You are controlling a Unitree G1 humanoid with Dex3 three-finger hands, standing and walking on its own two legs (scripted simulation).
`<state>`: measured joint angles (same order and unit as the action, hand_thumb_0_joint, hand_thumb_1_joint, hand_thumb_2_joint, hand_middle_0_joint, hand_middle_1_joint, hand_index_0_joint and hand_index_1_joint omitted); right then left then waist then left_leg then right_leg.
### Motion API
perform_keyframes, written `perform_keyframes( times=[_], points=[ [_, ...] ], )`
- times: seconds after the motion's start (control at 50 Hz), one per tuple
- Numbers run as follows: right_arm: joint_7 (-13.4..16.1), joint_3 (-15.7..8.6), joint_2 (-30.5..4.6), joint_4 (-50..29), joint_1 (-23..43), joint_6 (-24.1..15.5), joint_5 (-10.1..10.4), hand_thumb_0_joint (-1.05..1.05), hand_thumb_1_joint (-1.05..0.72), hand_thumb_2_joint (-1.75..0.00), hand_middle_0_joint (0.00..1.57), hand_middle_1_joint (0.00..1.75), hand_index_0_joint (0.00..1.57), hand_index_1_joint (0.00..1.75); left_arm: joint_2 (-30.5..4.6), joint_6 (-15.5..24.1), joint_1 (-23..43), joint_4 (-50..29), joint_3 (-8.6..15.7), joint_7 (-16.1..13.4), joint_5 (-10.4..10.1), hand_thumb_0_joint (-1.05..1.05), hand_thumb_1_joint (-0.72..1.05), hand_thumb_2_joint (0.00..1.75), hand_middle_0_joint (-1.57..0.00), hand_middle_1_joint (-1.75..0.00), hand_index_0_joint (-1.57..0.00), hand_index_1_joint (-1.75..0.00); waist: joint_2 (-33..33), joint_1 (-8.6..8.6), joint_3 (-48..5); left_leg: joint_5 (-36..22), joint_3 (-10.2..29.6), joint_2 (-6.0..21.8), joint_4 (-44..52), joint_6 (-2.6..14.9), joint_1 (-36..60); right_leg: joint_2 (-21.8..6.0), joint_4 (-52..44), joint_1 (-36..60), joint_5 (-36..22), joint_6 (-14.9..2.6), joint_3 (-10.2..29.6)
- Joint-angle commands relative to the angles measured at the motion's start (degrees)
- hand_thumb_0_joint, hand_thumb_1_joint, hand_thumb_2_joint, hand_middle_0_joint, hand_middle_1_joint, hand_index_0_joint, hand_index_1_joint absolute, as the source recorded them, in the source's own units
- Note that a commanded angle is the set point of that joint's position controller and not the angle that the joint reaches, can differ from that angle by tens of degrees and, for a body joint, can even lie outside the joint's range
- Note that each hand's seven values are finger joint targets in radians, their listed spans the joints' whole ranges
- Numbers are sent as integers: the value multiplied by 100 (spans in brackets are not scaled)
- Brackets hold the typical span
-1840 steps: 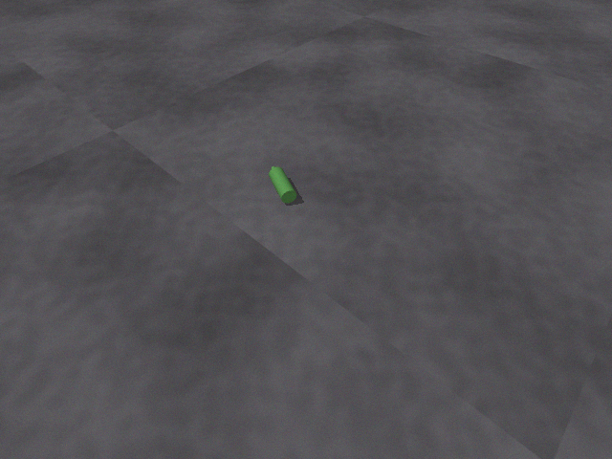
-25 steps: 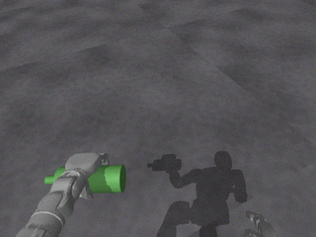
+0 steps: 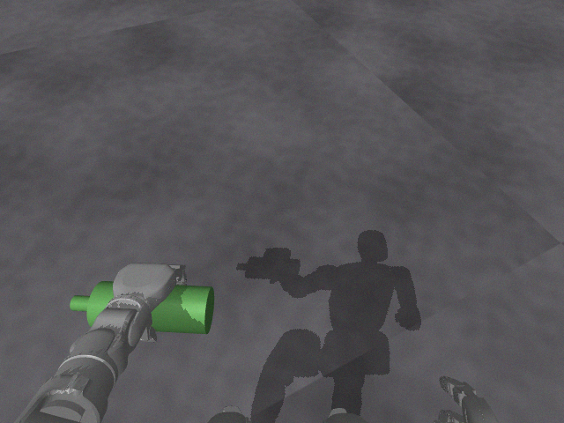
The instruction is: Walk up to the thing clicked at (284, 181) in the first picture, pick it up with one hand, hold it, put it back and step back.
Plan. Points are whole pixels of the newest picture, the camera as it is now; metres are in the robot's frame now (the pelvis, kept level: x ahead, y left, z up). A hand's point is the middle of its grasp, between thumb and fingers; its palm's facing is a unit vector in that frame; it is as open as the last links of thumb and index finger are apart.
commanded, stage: crouch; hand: left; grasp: from above
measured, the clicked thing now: (142, 306) +0.32 +0.25 -0.11
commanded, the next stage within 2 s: lower in 1.60 s
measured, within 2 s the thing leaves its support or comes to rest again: neither
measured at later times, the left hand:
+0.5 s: hand (182, 315) +0.38 +0.24 -0.34, palm faces -0.46 +0.05 -0.89, open 10.7 cm
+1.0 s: hand (193, 321) +0.42 +0.25 -0.49, palm faces -0.47 +0.01 -0.88, open 10.6 cm
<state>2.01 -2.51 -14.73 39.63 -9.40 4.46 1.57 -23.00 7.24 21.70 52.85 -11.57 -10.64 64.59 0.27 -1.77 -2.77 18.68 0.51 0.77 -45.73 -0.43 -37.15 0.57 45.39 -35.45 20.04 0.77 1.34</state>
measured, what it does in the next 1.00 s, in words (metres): lowers itself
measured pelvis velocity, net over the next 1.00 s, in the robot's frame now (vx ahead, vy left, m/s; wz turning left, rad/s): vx -0.05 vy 0.01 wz -0.09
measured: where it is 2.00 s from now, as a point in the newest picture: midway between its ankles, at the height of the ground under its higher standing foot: outside the picture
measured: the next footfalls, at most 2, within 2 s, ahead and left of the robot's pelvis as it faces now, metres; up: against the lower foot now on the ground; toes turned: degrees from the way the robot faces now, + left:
none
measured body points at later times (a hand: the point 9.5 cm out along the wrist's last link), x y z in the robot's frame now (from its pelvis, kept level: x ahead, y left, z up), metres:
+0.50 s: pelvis -0.05 +0.01 -0.21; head +0.13 +0.03 +0.20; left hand +0.40 +0.23 -0.29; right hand -0.03 -0.26 -0.34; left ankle +0.04 +0.12 -0.70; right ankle +0.02 -0.13 -0.70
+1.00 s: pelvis -0.05 +0.01 -0.32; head +0.20 +0.05 +0.06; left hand +0.44 +0.24 -0.44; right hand +0.01 -0.27 -0.44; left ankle +0.04 +0.12 -0.70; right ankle +0.02 -0.13 -0.70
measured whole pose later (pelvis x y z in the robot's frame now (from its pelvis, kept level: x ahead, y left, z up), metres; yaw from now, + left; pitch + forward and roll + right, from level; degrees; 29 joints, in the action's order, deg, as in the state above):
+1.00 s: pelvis -0.05 +0.01 -0.32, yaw -5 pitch +39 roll -7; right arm -5.3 -0.6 -14.3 40.8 -8.4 -2.4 -5.9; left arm -36.7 10.7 51.2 76.0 2.9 -20.7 72.5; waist 0.5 -11.0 -7.6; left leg 38.6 5.6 0.6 -121.4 0.0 -121.9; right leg 2.4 118.4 -117.2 40.4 2.0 -2.8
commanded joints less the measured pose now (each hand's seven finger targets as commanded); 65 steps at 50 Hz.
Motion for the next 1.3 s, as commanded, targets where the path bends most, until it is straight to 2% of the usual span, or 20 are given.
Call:
perform_keyframes(
  times=[0.0,0.04,0.1,0.14,0.18,0.28,0.32,0.36,0.48,0.52,0.56,0.58,0.66,0.8,0.84,0.88,0.98,1.1,1.12,1.28],
  points=[
    [-62,-385,-857,-376,-410,-210,-147,0,-90,-90,20,30,20,30,-1156,88,2785,-585,552,-826,298,0,57,97,-89,-96,-92,-93,336,-331,-2418,-686,-140,-162,-1098,75,7,107,684,-1072,-753,-192,-77],
    [-72,-419,-921,-357,-533,-213,-183,0,-90,-90,20,30,20,30,-1387,38,3176,-409,673,-1022,430,0,57,93,-88,-96,-92,-92,567,-335,-2757,-545,-129,-149,-1468,70,-363,143,1096,-1595,-601,-216,-128],
    [-55,-436,-971,-253,-678,-284,-235,0,-90,-90,20,30,20,30,-1281,-63,3332,280,669,-1142,375,0,60,94,-89,-96,-94,-92,541,-459,-2902,-243,-2,-126,-1929,94,-1001,182,1672,-2341,-313,-246,-222],
    [-26,-465,-984,-203,-755,-351,-276,0,-90,-90,20,30,20,30,-1388,-120,3486,644,727,-1183,365,0,59,95,-89,-94,-92,-91,461,-438,-3060,88,95,-99,-2248,99,-1521,195,2069,-2793,-22,-263,-275],
    [-13,-478,-1014,-198,-859,-412,-302,0,-89,-90,20,30,20,30,-1532,-166,3692,580,813,-1178,325,0,58,93,-88,-93,-91,-90,684,-448,-3607,96,116,-100,-2643,110,-1775,184,2477,-3079,2,-278,-287],
    [15,-498,-1038,-229,-954,-484,-361,0,-90,-90,20,30,20,30,-1962,-227,3844,612,1097,-1089,298,0,58,92,-88,-93,-92,-90,695,-422,-4156,563,188,-113,-3246,116,-2616,175,3221,-3631,426,-315,-356],
    [-6,-478,-1037,-178,-979,-511,-389,0,-90,-90,20,30,20,30,-1811,-227,3847,860,1070,-1004,270,0,58,93,-89,-92,-92,-88,702,-558,-3915,779,256,-99,-3502,108,-3020,158,3501,-4196,623,-312,-374],
    [-5,-472,-1028,-177,-1029,-534,-394,0,-90,-90,20,30,20,30,-2073,-174,4148,720,1180,-986,324,0,57,95,-89,-91,-92,-89,789,-570,-4226,963,219,-119,-3777,137,-3256,179,3721,-4347,763,-320,-389],
    [-122,-370,-1048,-92,-1100,-603,-454,0,-90,-90,20,30,20,30,-2225,100,4356,988,1297,-959,346,0,56,95,-88,-91,-91,-88,591,-818,-3928,1686,319,-166,-4461,171,-4303,162,4282,-5272,1404,-315,-451],
    [-159,-364,-1120,-63,-1108,-645,-489,0,-89,-90,20,30,20,30,-2509,203,4583,872,1453,-999,467,0,56,96,-87,-91,-91,-88,900,-790,-4235,1631,420,-150,-4642,133,-4207,150,4608,-5644,1368,-332,-504],
    [-228,-336,-1156,-19,-1133,-679,-540,0,-89,-90,20,30,20,30,-2425,307,4824,707,1410,-1035,548,0,59,93,-89,-91,-93,-87,1195,-885,-4508,1310,514,-113,-4858,94,-4022,116,4902,-6008,1149,-331,-565],
    [-247,-324,-1205,28,-1165,-688,-556,0,-90,-90,20,30,20,30,-2649,349,4837,765,1523,-1092,627,0,58,92,-90,-89,-93,-85,1367,-795,-4621,1185,540,-104,-4904,63,-3926,122,5047,-6106,1092,-348,-584],
    [-388,-280,-1199,86,-1293,-731,-659,0,-90,-90,20,30,20,30,-2588,407,4853,847,1586,-1255,713,0,56,92,-89,-87,-92,-84,1575,-854,-4983,545,460,-101,-5368,68,-3850,121,5385,-6279,679,-336,-625],
    [-590,-248,-1146,110,-1334,-751,-741,0,-91,-90,20,30,20,30,-2724,280,4871,1173,1667,-1354,709,0,60,93,-94,-87,-96,-84,1551,-914,-4910,182,239,-98,-6070,174,-4358,173,5675,-6268,253,-289,-644],
    [-635,-256,-1163,148,-1354,-759,-770,0,-91,-90,20,30,20,30,-2557,256,4752,1368,1605,-1298,674,0,62,98,-96,-88,-98,-86,1471,-984,-4745,104,286,-84,-6179,163,-4476,161,5816,-6372,203,-275,-676],
    [-656,-264,-1207,141,-1327,-738,-761,0,-91,-90,20,30,20,30,-2846,301,5072,1136,1685,-1270,666,0,63,96,-95,-87,-98,-85,1604,-951,-4902,103,241,-73,-6326,183,-4603,208,5910,-6360,142,-277,-680],
    [-738,-207,-1176,121,-1280,-706,-786,0,-91,-90,20,30,20,30,-2888,363,4845,1529,1693,-1221,693,0,67,95,-97,-89,-100,-86,1450,-976,-4443,473,233,-60,-6540,198,-5137,250,6119,-6548,380,-274,-714],
    [-799,-126,-1229,117,-1302,-659,-822,0,-91,-90,20,30,20,30,-3178,488,4897,1675,1838,-1250,818,0,64,93,-95,-89,-99,-86,1446,-980,-4462,445,236,-52,-6840,219,-5334,291,6375,-6660,347,-263,-740],
    [-799,-130,-1244,141,-1255,-644,-816,0,-91,-90,20,30,20,30,-3269,519,5178,1454,1847,-1272,829,0,63,93,-95,-88,-98,-85,1582,-950,-4577,429,223,-48,-6890,213,-5337,310,6447,-6752,336,-282,-741],
    [-842,-33,-1381,140,-1336,-638,-874,0,-91,-90,20,30,20,30,-3384,586,5301,1870,1872,-1326,920,0,64,95,-96,-87,-98,-85,1778,-1137,-4327,646,401,-27,-7034,151,-5425,286,6839,-7256,542,-289,-926]
  ],
)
